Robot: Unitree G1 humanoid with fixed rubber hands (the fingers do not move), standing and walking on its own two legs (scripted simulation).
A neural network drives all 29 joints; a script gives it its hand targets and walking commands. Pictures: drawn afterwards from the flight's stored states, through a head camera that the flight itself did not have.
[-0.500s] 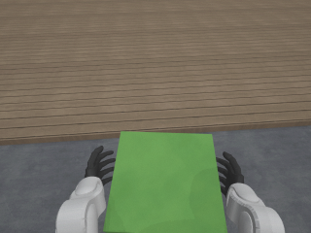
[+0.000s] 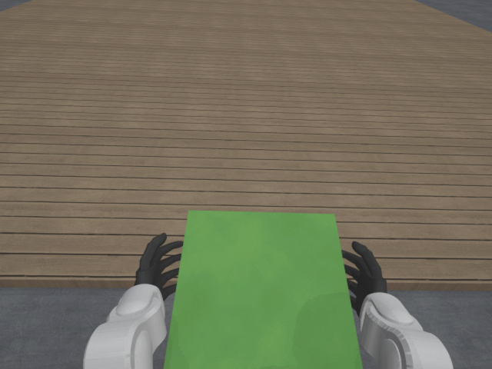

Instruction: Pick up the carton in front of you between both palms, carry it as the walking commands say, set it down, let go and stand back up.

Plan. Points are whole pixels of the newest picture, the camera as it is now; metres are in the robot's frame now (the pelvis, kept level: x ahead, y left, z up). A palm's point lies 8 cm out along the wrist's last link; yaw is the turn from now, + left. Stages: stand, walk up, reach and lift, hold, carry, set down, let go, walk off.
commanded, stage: carry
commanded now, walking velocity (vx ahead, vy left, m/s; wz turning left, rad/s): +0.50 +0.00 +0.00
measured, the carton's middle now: (257, 308) +0.24 +0.00 +0.03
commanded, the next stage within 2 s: none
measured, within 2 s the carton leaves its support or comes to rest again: neither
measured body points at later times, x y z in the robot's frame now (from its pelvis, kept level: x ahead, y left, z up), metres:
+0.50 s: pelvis +0.31 -0.03 +0.01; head +0.32 -0.02 +0.46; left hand +0.62 +0.15 +0.14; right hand +0.65 -0.16 +0.14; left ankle +0.19 +0.09 -0.62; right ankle +0.35 -0.11 -0.71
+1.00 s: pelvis +0.64 +0.03 +0.02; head +0.72 +0.05 +0.46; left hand +1.02 +0.17 +0.12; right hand +0.98 -0.15 +0.14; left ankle +0.56 +0.06 -0.71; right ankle +0.67 -0.10 -0.57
